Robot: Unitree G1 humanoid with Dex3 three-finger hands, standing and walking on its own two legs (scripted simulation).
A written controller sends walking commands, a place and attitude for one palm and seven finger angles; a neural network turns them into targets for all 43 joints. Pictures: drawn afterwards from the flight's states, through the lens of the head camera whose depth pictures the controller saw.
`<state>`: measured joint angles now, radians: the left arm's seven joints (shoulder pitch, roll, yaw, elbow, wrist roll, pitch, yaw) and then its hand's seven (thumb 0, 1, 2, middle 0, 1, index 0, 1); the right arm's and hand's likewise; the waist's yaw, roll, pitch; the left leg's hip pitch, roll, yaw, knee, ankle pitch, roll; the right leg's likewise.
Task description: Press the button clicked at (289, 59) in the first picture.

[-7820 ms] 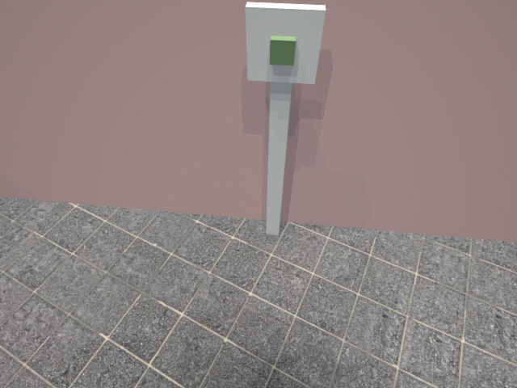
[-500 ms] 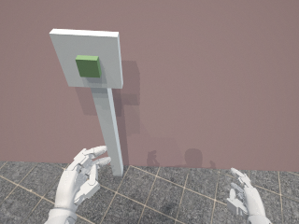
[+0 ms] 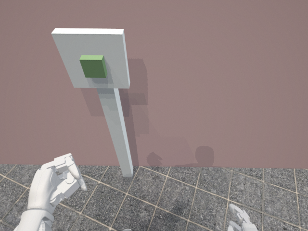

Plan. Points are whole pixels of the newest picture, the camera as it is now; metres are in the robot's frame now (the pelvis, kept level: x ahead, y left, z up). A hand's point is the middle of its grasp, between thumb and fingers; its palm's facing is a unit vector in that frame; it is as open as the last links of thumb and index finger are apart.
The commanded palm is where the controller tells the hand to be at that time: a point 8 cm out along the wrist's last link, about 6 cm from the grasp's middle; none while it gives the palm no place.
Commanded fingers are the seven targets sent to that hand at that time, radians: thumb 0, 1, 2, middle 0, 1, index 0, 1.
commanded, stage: raise the hand and make a fist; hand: left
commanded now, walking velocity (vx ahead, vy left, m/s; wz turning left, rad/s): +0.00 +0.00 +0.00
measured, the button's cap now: (94, 66) +0.52 +0.19 +0.16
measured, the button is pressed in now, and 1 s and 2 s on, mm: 0 0 0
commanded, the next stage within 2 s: aim a knuckle at the button in 1.12 s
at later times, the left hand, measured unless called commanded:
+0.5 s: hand (47, 163) +0.23 +0.22 +0.13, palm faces +0.05 -1.00 -0.06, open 3.1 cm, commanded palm +0.20 +0.28 +0.14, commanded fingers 0.00 0.90 0.90 -1.30 -1.50 -1.30 -1.50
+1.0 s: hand (46, 157) +0.24 +0.22 +0.15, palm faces +0.07 -1.00 -0.06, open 3.1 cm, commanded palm +0.20 +0.27 +0.16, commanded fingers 0.00 0.90 0.90 -1.30 -1.50 -1.30 -1.50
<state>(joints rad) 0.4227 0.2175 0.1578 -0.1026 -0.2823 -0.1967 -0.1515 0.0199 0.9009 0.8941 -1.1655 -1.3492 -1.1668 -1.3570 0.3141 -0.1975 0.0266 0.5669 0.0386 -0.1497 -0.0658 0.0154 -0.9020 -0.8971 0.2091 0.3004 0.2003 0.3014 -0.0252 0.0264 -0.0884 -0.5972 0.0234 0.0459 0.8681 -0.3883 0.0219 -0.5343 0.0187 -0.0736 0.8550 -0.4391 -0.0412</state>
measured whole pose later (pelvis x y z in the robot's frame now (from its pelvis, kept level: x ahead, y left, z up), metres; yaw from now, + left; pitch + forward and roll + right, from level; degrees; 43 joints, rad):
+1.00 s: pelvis +0.01 +0.01 +0.03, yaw +1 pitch -1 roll -1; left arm 0.26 0.29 0.26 -0.15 -0.30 0.01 -0.26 0.02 0.90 0.89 -1.30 -1.50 -1.30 -1.50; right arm 0.25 -0.26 0.05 0.61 0.05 -0.24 -0.07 0.01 -0.90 -0.90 0.21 0.30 0.20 0.30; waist 0.03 0.04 -0.04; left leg -0.29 -0.01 0.03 0.58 -0.28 0.03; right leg -0.22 0.01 -0.08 0.56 -0.32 -0.03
